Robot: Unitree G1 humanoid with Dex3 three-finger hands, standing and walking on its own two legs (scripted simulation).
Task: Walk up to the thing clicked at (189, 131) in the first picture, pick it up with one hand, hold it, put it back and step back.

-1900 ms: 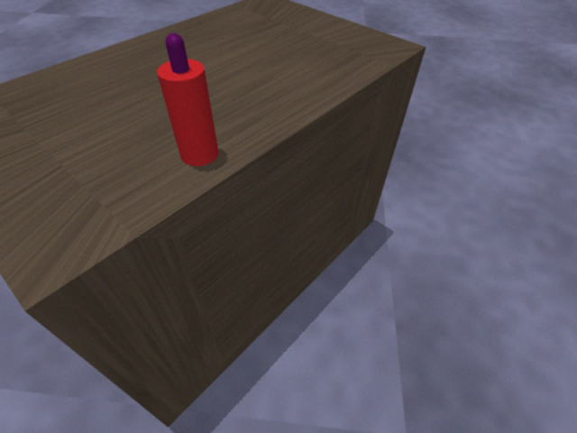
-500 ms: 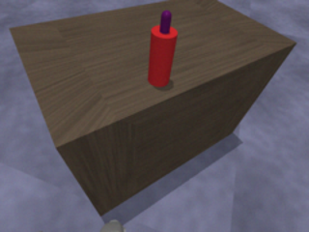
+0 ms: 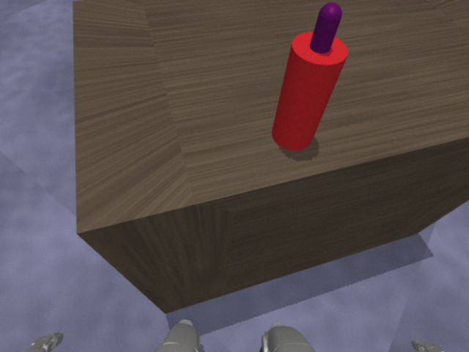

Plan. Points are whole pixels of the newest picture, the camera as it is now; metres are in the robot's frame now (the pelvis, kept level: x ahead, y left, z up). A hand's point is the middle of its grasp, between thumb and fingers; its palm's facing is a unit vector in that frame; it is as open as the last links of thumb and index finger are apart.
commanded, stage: walk up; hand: right
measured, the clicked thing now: (308, 83) +0.47 -0.10 +0.18
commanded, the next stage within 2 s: none
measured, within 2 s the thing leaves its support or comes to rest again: neither
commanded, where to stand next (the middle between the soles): +0.02 -0.01 m, yaw +16 degrees
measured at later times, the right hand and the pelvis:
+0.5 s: hand (380, 342) +0.14 -0.26 -0.12, palm faces -0.32 +0.86 -0.39, open 7.3 cm; pelvis -0.05 -0.03 +0.01, yaw +15 degrees
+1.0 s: hand out of the picture +0.11 -0.23 -0.13, palm faces -0.34 +0.87 -0.35, open 7.3 cm; pelvis -0.05 -0.01 +0.02, yaw +19 degrees
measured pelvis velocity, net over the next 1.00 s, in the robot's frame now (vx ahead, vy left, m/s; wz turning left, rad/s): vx -0.05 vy -0.01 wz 0.33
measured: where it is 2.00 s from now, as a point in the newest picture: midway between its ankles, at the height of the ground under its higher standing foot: outside the picture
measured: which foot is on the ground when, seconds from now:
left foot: down 0.00-0.02, up 0.04-0.50, down 0.52-1.00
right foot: down 0.00-0.54, up 0.56-0.84, down 0.86-1.00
